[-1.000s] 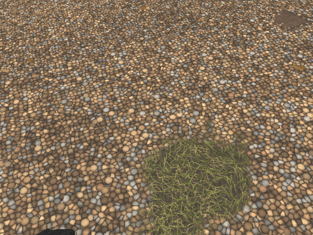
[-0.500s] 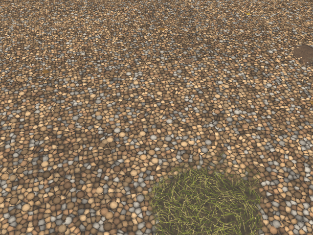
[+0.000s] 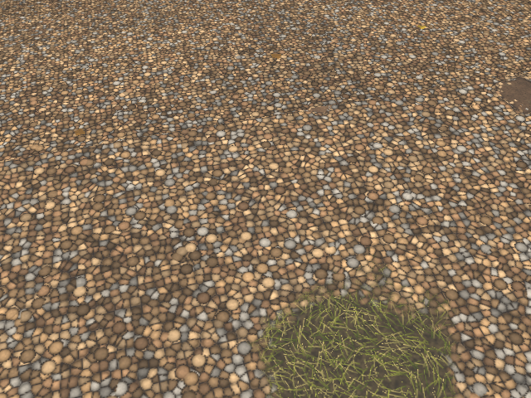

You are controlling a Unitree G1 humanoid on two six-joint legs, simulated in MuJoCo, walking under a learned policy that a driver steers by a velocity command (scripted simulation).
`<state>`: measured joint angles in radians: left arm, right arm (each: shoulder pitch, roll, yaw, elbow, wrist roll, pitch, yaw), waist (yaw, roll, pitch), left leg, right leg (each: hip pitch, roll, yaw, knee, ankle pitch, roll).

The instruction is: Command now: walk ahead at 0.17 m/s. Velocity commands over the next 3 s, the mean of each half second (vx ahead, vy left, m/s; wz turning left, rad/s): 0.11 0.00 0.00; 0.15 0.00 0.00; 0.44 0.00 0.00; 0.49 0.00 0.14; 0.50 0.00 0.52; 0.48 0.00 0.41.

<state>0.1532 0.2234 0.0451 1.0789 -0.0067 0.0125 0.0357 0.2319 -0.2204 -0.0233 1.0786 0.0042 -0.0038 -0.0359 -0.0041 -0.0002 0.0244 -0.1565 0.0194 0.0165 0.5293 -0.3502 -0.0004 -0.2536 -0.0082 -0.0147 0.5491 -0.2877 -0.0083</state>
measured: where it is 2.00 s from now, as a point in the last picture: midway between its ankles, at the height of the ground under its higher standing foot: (260, 349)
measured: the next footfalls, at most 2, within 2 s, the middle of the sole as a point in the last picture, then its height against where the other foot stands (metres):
left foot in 0.42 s outside the picture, level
right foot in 1.48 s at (313, 389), level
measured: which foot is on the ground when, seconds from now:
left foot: down 0.00-0.18, up 0.20-0.40, down 0.42-1.00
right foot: down 0.00-1.00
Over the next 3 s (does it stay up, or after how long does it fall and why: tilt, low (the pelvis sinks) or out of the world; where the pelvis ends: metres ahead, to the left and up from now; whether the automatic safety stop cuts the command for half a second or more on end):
stays up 1.19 0.20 0.00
